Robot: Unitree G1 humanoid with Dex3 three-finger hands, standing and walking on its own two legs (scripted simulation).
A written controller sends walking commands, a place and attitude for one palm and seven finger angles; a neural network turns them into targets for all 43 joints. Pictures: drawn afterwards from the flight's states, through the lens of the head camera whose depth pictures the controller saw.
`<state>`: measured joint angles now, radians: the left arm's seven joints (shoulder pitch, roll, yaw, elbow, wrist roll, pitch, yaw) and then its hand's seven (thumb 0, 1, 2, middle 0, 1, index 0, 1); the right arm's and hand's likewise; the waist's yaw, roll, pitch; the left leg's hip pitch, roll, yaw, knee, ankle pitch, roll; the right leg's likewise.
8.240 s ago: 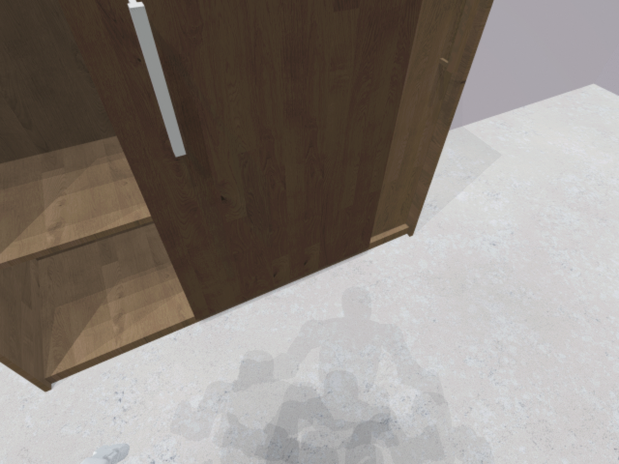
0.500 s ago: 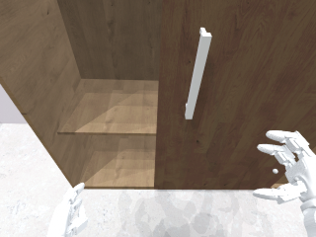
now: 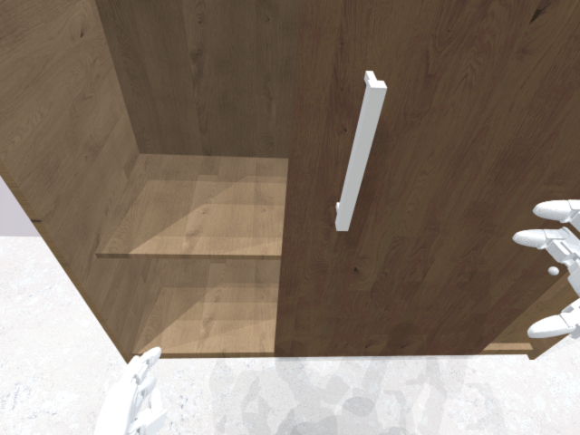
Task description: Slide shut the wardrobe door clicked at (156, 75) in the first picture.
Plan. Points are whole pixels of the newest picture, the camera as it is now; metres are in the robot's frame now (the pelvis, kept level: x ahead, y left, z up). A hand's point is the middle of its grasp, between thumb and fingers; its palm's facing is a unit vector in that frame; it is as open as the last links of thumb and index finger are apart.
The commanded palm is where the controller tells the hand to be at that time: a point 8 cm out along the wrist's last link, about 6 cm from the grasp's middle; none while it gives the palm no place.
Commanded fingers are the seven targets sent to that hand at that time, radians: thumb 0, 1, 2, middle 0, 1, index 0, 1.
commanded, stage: raise the hand with hooked fingers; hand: right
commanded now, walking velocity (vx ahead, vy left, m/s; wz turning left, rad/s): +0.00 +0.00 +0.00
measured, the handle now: (354, 160) +0.50 -0.09 +0.14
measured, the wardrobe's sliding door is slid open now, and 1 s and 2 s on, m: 0.48 0.48 0.48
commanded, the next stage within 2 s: move the hooked fingers beside the handle in 0.42 s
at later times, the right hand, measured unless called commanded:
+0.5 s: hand (534, 268) +0.28 -0.27 +0.17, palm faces +0.01 +0.99 -0.11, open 14.0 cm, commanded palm +0.25 -0.31 +0.17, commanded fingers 0.00 0.50 -0.30 0.30 1.20 0.30 1.20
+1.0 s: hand (486, 235) +0.33 -0.23 +0.17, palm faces -0.03 +1.00 -0.07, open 14.0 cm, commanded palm +0.30 -0.27 +0.16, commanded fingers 0.00 0.50 -0.30 0.30 1.20 0.30 1.20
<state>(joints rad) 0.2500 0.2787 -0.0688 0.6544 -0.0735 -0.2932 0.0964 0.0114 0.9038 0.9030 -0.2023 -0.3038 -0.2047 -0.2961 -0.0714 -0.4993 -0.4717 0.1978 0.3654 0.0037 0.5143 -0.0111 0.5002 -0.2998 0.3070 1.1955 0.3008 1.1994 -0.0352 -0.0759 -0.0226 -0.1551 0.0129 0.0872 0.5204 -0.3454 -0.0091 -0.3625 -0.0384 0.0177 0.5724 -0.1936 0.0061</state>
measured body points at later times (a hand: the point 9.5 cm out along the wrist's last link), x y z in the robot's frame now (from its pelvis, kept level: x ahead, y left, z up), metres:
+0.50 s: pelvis +0.01 +0.01 +0.00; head -0.01 +0.03 +0.45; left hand +0.18 +0.25 -0.08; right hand +0.27 -0.32 +0.17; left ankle -0.04 +0.12 -0.73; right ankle +0.07 -0.12 -0.73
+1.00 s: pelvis +0.01 +0.00 +0.00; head +0.00 +0.03 +0.45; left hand +0.17 +0.25 -0.08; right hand +0.32 -0.28 +0.17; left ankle -0.04 +0.12 -0.73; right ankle +0.07 -0.12 -0.73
